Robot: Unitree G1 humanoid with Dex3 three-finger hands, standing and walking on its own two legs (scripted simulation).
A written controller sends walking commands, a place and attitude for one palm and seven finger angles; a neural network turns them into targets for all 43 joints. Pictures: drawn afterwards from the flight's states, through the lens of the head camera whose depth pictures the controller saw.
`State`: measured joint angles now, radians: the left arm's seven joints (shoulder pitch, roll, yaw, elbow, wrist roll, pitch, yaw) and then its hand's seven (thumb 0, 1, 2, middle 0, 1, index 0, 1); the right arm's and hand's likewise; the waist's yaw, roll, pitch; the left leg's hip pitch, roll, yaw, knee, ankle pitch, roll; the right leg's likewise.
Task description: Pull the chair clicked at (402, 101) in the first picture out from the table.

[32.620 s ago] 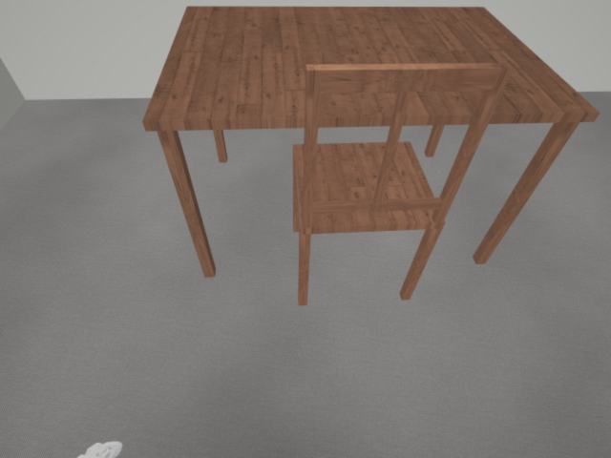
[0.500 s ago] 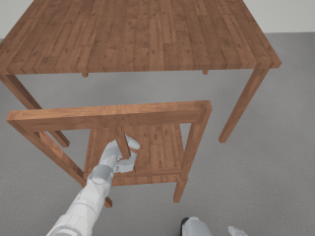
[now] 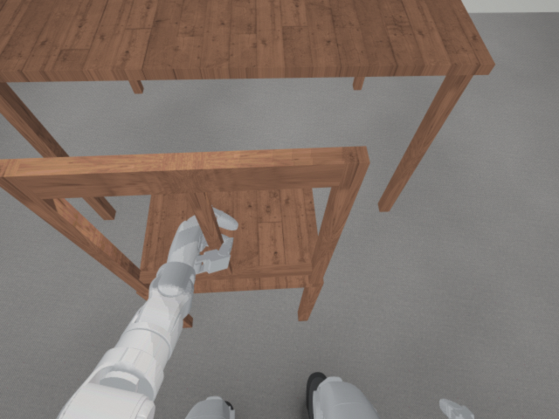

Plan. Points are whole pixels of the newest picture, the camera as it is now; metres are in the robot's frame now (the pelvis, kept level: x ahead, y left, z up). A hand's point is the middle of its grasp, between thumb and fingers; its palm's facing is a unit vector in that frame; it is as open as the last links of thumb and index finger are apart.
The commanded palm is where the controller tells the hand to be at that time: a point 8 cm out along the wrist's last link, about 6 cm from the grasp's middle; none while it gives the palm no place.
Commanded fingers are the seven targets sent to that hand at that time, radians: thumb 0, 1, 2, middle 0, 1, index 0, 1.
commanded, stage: step backward, pulling the chair out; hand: left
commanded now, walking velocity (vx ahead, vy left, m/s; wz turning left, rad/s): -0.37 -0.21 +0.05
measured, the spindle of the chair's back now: (214, 239) +0.39 +0.10 -0.07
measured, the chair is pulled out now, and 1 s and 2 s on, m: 0.28 0.42 0.54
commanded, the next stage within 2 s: stop walking, hand still on the chair in 1.70 s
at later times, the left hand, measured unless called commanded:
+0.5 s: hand (219, 294) +0.29 +0.09 -0.06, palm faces -0.06 -0.98 -0.17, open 5.4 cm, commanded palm +0.28 +0.14 -0.06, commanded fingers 0.00 0.90 0.90 -0.50 -1.45 -0.50 -1.45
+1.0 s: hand (223, 345) +0.22 +0.08 -0.06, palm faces -0.04 -0.98 -0.20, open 5.5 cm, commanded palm +0.20 +0.12 -0.06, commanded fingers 0.00 0.90 0.90 -0.50 -1.45 -0.50 -1.45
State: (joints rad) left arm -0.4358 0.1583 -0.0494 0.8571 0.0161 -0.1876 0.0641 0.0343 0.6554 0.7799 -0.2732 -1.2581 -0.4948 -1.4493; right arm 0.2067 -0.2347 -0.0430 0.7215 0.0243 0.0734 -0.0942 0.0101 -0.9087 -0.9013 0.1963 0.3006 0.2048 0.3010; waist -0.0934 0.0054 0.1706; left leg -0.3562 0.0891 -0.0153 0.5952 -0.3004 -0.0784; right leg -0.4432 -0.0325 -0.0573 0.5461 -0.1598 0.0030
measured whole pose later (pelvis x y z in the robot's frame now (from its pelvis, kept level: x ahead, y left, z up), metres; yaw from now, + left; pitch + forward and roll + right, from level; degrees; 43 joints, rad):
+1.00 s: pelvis -0.13 -0.05 +0.00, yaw +2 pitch +1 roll +1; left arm -0.39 0.19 -0.02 0.80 -0.02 -0.14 0.07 0.05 0.66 0.78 -0.30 -1.24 -0.49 -1.45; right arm 0.18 -0.21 -0.02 0.63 0.03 0.11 -0.10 0.01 -0.91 -0.90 0.20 0.30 0.20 0.30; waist -0.05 -0.02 0.20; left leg -0.36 0.06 0.04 0.58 -0.23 -0.05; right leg -0.44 -0.01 -0.01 0.57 -0.13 -0.01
